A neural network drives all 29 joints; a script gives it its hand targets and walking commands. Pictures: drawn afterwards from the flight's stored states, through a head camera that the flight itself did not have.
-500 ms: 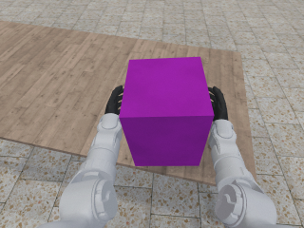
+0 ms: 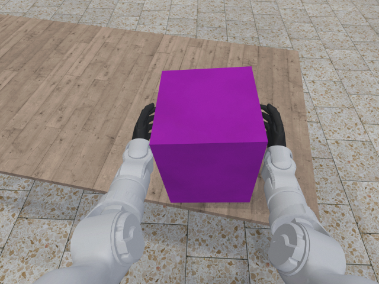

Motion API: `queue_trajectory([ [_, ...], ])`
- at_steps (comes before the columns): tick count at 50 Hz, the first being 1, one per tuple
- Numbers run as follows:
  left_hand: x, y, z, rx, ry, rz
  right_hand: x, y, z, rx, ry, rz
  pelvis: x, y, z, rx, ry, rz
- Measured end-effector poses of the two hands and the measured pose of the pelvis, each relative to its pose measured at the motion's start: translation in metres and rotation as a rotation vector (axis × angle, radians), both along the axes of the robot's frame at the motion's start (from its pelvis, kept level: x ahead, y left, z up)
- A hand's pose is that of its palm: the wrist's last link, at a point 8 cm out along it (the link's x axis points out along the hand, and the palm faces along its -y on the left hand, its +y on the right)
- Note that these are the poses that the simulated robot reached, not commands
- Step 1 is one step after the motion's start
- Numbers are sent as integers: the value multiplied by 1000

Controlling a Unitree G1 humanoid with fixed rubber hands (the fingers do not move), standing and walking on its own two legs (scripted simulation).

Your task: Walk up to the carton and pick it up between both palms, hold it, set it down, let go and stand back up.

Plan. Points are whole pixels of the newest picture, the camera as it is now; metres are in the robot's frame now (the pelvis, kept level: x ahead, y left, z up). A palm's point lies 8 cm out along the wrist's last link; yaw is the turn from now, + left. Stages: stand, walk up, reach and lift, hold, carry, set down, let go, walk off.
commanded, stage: set down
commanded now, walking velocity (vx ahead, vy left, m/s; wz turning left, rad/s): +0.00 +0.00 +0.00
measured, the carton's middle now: (207, 139) +0.43 -0.10 +0.01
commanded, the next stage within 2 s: none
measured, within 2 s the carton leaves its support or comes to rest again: rests again in 0.44 s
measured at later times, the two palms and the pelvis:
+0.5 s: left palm (146, 141) +0.44 +0.05 +0.03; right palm (273, 149) +0.37 -0.23 +0.03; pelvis +0.00 +0.00 +0.00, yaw +0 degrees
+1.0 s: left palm (147, 143) +0.44 +0.05 +0.02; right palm (273, 153) +0.36 -0.23 +0.02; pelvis -0.01 +0.00 +0.00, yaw +0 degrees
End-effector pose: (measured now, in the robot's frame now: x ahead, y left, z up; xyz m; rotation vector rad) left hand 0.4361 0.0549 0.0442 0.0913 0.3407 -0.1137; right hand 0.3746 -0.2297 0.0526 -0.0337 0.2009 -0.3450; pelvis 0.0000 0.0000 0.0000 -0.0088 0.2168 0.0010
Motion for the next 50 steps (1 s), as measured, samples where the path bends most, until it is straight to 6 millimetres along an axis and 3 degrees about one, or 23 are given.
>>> queue_trajectory([
  [21,1,-5,-18,-12,-10,1,-4,-4,-25,-19,23,-10,-3,-3,-2,2,66,2],
  [50,-1,-7,-22,-16,-50,-7,-11,-5,-35,-32,24,-21,-10,-3,-2,3,90,4],
])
